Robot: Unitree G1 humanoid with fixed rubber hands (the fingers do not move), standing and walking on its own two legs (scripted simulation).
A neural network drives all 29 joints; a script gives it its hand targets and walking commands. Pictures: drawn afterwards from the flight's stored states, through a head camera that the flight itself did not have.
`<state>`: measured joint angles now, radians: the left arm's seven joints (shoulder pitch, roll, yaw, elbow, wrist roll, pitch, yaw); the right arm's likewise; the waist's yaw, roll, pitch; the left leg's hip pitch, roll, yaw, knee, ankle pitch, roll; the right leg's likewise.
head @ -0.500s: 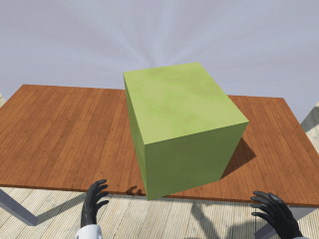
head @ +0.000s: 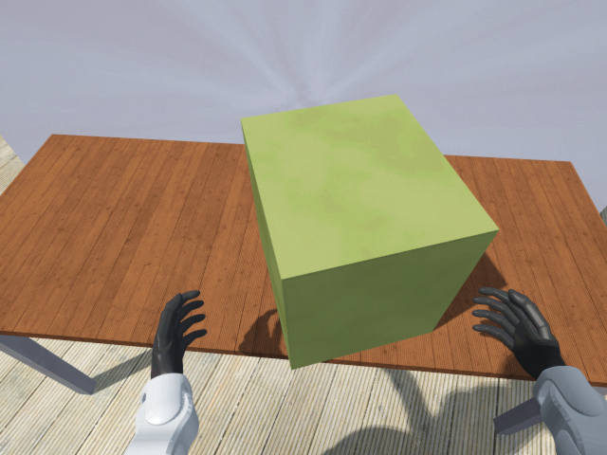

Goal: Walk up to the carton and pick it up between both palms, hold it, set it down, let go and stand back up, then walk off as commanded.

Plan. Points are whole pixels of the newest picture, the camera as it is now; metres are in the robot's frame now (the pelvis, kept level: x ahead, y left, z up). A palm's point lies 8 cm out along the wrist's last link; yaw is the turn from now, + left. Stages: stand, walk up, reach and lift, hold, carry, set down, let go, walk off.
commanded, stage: reach and lift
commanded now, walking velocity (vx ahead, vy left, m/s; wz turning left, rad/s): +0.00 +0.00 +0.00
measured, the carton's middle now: (343, 233) +0.46 -0.02 -0.01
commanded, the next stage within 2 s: none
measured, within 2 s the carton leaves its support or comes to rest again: neither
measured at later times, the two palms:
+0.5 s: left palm (167, 308) +0.27 +0.20 +0.06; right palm (537, 296) +0.33 -0.26 +0.05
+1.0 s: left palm (164, 252) +0.33 +0.21 +0.10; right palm (509, 220) +0.42 -0.23 +0.09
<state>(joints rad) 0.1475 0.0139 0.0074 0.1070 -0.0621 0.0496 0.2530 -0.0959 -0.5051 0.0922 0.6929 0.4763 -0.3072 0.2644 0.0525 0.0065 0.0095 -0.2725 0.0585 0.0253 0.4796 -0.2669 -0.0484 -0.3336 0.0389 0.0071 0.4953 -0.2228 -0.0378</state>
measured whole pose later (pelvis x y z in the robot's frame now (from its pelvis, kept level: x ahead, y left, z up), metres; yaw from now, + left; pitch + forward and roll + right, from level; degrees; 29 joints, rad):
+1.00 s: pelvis -0.02 -0.01 +0.00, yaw +0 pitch +13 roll +0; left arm -0.42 0.10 0.14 0.00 -0.20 0.58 0.23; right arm -0.63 -0.60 -0.01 0.57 0.40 0.21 0.18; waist 0.14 0.04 -0.02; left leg -0.45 0.07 0.01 0.37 -0.15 -0.06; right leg -0.50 0.06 0.02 0.37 -0.10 -0.05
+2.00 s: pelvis -0.02 +0.00 -0.01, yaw -1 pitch +26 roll +0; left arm -0.57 0.01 0.17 0.50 -0.08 0.15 0.24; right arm -0.81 -0.48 -0.01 0.96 0.28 -0.09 0.19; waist 0.17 0.02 -0.15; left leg -0.73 0.06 0.02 0.42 -0.14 -0.05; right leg -0.77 0.05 0.03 0.37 -0.06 -0.03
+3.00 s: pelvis -0.03 +0.00 -0.03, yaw -2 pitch +34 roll -1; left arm -0.62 -0.11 0.19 0.73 -0.01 -0.17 0.25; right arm -0.88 -0.39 -0.04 1.14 0.16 -0.29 0.12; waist 0.20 0.03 -0.24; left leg -0.99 0.07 0.02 0.63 -0.23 -0.04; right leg -1.02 0.07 0.04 0.56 -0.13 -0.02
